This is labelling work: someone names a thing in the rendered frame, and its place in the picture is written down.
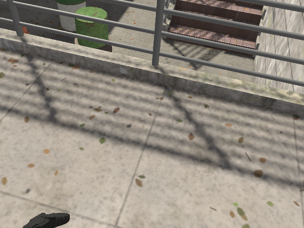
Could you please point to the robot left hand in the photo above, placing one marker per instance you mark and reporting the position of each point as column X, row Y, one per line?
column 52, row 220

